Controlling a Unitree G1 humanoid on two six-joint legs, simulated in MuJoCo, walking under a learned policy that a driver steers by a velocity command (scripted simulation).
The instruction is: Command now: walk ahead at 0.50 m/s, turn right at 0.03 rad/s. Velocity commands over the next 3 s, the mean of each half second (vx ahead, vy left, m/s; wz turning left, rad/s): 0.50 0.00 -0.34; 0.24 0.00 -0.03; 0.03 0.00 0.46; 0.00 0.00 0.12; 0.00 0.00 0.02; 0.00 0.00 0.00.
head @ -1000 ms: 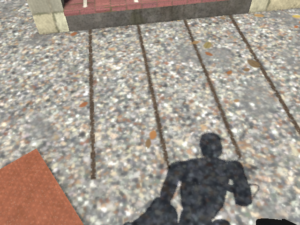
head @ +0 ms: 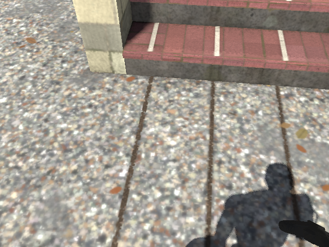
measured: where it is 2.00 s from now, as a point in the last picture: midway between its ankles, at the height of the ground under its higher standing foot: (203, 242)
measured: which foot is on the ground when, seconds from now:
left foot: up 0.00-0.02, down 0.04-0.58, up 0.60-1.00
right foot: down 0.00-0.06, up 0.08-0.58, down 0.60-1.00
